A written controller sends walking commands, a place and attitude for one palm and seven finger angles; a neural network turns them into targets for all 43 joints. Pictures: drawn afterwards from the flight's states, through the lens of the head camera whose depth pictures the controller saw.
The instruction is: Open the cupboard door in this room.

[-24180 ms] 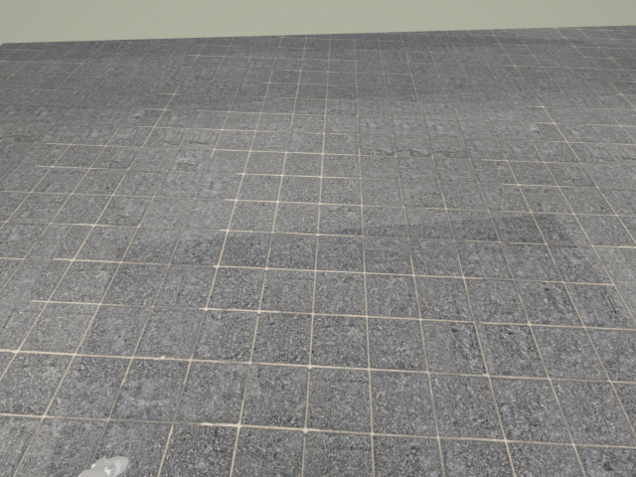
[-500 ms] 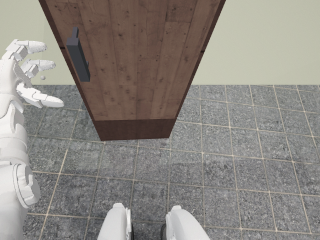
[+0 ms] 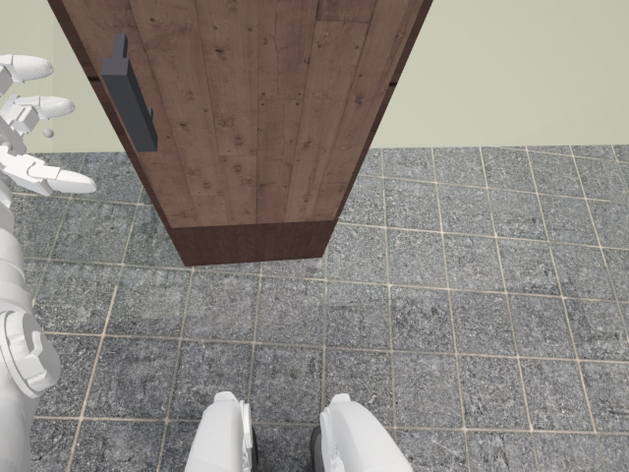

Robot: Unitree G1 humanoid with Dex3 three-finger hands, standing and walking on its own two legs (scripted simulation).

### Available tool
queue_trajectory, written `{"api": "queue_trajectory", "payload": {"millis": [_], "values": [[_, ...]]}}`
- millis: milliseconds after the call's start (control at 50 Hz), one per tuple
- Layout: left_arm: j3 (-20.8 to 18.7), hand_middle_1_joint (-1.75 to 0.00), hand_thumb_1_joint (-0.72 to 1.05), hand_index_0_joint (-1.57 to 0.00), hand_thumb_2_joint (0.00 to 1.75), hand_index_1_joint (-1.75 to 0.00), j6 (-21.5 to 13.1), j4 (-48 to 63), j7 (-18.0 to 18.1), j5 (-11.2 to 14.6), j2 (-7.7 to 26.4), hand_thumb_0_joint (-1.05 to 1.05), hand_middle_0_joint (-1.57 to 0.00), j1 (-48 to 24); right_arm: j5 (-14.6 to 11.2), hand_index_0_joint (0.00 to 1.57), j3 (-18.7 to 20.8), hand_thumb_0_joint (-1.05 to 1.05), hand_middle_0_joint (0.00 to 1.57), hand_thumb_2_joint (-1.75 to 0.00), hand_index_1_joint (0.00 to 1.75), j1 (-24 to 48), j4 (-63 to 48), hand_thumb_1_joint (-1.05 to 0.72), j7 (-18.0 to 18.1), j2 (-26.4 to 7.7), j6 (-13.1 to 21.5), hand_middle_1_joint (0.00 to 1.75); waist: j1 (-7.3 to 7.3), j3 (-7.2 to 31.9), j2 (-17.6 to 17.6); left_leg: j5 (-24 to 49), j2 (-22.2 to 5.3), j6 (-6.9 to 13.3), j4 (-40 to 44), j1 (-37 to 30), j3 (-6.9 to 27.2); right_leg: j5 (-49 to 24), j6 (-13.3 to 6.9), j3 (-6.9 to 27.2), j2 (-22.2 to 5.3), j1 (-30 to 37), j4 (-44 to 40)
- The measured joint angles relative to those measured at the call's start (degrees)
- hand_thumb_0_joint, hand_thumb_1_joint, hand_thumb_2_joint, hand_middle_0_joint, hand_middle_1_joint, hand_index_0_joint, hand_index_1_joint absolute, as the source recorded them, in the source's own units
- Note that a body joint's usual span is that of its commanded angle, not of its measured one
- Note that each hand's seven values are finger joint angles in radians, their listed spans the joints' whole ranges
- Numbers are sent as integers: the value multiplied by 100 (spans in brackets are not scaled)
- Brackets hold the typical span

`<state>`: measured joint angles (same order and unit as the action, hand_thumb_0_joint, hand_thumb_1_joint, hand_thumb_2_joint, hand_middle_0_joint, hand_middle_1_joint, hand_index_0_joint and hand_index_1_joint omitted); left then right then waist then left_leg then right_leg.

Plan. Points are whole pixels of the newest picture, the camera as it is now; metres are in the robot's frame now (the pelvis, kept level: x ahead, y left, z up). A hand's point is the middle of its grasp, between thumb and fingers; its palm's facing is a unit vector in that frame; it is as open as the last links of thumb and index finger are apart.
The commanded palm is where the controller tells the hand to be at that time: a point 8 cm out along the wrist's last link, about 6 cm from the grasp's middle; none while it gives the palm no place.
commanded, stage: move the hooked fingers beside the handle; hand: left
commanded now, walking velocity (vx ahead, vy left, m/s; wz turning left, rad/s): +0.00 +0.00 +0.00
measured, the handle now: (134, 96) +0.55 +0.19 +0.06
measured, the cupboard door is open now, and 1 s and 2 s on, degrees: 0 0 0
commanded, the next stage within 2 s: slide the fingers in behind the handle in 0.46 s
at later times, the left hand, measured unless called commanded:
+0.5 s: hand (54, 132) +0.49 +0.26 +0.07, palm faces +0.06 -1.00 -0.01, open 14.0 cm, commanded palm +0.47 +0.30 +0.06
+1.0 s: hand (93, 131) +0.49 +0.23 +0.07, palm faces +0.05 -1.00 -0.01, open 14.0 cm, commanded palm +0.47 +0.26 +0.06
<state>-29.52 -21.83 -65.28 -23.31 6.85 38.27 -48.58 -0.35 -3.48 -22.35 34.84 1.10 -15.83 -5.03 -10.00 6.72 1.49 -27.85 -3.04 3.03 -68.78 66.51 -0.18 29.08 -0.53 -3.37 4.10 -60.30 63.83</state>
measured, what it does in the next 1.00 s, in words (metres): stands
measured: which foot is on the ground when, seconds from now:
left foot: down 0.00-1.00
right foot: down 0.00-1.00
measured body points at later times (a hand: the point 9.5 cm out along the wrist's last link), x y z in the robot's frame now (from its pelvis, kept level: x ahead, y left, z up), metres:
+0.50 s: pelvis +0.00 +0.00 +0.00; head +0.14 +0.05 +0.43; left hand +0.48 +0.32 +0.07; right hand +0.03 -0.26 -0.10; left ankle +0.03 +0.08 -0.64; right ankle +0.01 -0.12 -0.64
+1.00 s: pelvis +0.00 +0.00 +0.00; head +0.13 +0.04 +0.43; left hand +0.49 +0.28 +0.07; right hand +0.02 -0.27 -0.10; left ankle +0.03 +0.08 -0.64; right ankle +0.01 -0.12 -0.64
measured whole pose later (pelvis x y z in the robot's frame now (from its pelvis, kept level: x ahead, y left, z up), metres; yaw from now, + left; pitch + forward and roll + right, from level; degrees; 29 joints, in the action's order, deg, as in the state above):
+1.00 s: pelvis +0.00 +0.00 +0.00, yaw +1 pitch +24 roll -5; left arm -23.5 -24.3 -65.5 -16.5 6.1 30.8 -49.2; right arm 0.3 -2.9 -21.1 35.1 0.2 -15.3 -5.2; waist -9.8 7.5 1.8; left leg -27.5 -2.3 3.0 -67.9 64.4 -0.1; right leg 29.1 -0.6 -3.5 3.5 -58.3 63.4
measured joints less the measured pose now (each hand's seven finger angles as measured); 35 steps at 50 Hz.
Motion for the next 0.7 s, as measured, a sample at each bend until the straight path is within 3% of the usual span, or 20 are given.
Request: {"api": "queue_trajectory", "payload": {"millis": [100, 280, 420, 700], "values": [[246, -120, -50, -30, 30, -120, -50, 19, -10, 101, -183, -1, -30, 0, -10, 21, 23, 1, 20, -89, 30, 67, 89, -91, -6, 22, -20, 30, 86, 39, -16, 13, 44, 10, 65, -125, 48, -6, 12, -46, -33, 167, -100], [437, -120, -50, -30, 30, -120, -137, -37, 231, 20, -448, -1, -30, -17, 26, 21, 40, 1, 20, -89, 30, 231, -10, -91, -17, 10, 4, 30, 80, 84, -22, 38, 92, 35, 119, -240, 44, -18, 38, -45, -78, 292, -151], [349, -120, -50, -30, 30, -120, -161, -265, 314, -99, -287, -1, -30, -138, 32, 21, -26, 1, 20, -89, 30, 271, -115, -91, -11, 1, 22, 30, -2, 40, -17, 31, 82, 41, 35, -143, 28, -5, 39, -32, -72, 178, -44], [357, -120, -50, -30, 30, -120, -118, -42, 174, 74, -305, -1, -30, -32, 13, 21, 9, 1, 20, -89, 30, 63, 69, -91, -2, 20, -35, 30, 46, 41, 5, 31, 59, 20, 31, -100, 36, -11, 20, -35, -48, 130, -42]]}}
